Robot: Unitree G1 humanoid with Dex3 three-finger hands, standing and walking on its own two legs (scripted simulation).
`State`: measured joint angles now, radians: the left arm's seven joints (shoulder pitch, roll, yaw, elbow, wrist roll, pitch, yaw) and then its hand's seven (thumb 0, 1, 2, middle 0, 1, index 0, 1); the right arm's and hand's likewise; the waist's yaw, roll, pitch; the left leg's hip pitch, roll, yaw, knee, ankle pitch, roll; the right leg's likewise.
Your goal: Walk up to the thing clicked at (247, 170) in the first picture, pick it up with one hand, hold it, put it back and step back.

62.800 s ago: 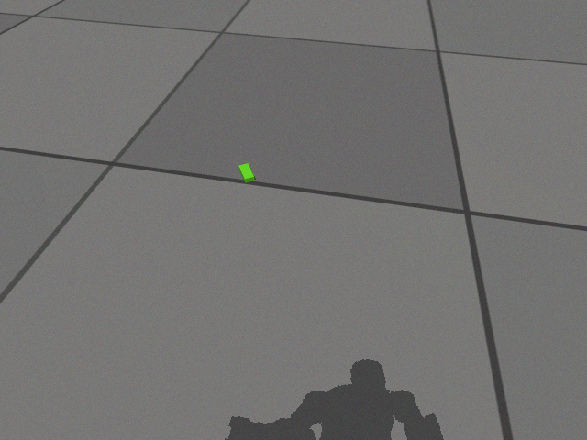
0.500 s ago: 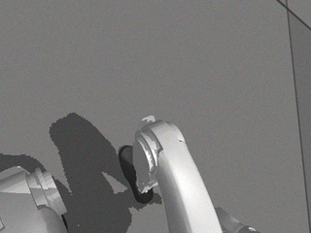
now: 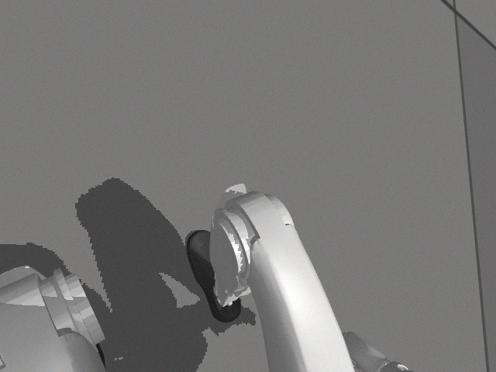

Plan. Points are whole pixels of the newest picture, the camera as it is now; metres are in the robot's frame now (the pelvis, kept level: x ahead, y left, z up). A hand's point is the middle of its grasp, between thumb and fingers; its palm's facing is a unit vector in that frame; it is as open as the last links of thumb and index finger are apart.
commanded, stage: withdraw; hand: left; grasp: from above
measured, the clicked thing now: out of the picture +0.46 +0.35 -0.30
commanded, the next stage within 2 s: home in 0.94 s
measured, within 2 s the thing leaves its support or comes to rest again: neither
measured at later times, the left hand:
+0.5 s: hand out of the picture +0.47 +0.38 -0.14, palm faces -0.35 -0.09 -0.93, open 13.7 cm
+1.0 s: hand out of the picture +0.44 +0.35 -0.14, palm faces -0.47 -0.10 -0.88, open 12.8 cm
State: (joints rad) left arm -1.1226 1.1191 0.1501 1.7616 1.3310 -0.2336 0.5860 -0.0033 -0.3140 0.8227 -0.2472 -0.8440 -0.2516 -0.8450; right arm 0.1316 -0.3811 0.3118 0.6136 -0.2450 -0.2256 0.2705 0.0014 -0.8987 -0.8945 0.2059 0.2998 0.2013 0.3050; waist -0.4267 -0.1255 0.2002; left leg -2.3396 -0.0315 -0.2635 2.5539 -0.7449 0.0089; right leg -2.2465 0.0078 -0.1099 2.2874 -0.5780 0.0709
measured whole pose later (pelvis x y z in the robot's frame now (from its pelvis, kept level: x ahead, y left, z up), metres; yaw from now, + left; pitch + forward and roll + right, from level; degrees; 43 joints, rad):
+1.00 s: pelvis -0.01 -0.01 +0.02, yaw +6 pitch +33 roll -12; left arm -1.09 0.91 0.06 1.49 1.32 -0.32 0.30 0.00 -0.31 0.85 -0.28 -0.82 -0.27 -0.83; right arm 0.18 -0.35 0.15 0.63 -0.14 -0.01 0.13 0.00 -0.91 -0.90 0.21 0.30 0.20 0.30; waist -0.31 -0.01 0.02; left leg -2.34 -0.05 -0.16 2.41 -0.66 0.01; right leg -2.27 -0.04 -0.03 2.23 -0.56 0.04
